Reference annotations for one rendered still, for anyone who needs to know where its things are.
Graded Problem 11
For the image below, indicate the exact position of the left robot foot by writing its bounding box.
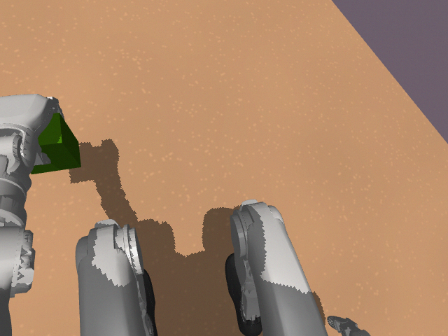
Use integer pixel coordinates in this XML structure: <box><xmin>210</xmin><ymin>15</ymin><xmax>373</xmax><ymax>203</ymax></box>
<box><xmin>142</xmin><ymin>269</ymin><xmax>158</xmax><ymax>336</ymax></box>

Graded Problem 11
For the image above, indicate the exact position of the left robot hand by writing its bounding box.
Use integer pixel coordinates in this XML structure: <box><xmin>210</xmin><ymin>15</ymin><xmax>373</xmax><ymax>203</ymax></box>
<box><xmin>0</xmin><ymin>94</ymin><xmax>64</xmax><ymax>166</ymax></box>

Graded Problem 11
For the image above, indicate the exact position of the right robot hand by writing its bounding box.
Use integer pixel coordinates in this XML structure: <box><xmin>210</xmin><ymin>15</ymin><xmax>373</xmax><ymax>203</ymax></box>
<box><xmin>327</xmin><ymin>316</ymin><xmax>371</xmax><ymax>336</ymax></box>

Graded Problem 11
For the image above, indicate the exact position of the left robot arm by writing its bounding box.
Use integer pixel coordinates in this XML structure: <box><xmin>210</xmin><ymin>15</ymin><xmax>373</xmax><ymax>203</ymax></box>
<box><xmin>0</xmin><ymin>123</ymin><xmax>39</xmax><ymax>336</ymax></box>

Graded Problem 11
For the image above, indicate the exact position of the right robot foot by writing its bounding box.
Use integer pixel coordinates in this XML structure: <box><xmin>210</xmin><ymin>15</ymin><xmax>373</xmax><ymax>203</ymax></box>
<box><xmin>225</xmin><ymin>253</ymin><xmax>263</xmax><ymax>336</ymax></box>

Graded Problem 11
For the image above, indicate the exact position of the carton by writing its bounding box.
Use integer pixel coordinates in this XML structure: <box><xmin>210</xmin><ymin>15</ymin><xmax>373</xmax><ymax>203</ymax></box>
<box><xmin>30</xmin><ymin>113</ymin><xmax>81</xmax><ymax>174</ymax></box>

